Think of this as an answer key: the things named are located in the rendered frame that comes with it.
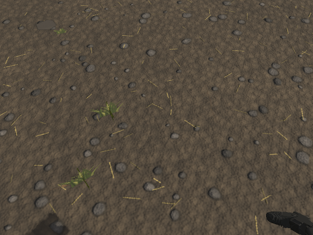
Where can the robot right hand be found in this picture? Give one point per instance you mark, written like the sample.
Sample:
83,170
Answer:
296,221

